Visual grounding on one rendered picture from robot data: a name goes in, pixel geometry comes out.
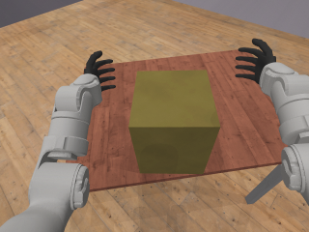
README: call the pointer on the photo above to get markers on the carton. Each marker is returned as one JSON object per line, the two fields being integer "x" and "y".
{"x": 173, "y": 121}

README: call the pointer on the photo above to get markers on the left robot forearm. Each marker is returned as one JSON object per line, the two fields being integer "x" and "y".
{"x": 70, "y": 120}

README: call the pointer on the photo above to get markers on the right robot forearm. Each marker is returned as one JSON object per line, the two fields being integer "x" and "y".
{"x": 289, "y": 93}

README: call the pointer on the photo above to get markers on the right robot upper arm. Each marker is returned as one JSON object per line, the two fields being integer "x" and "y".
{"x": 294, "y": 168}

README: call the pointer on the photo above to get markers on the left robot upper arm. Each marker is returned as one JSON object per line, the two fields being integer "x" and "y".
{"x": 57, "y": 190}

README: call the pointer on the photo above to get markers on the table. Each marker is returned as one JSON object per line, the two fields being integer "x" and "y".
{"x": 248, "y": 138}

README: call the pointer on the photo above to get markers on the robot left hand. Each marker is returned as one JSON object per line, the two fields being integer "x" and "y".
{"x": 92, "y": 66}

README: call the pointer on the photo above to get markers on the robot right hand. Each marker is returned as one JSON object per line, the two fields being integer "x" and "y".
{"x": 265, "y": 57}

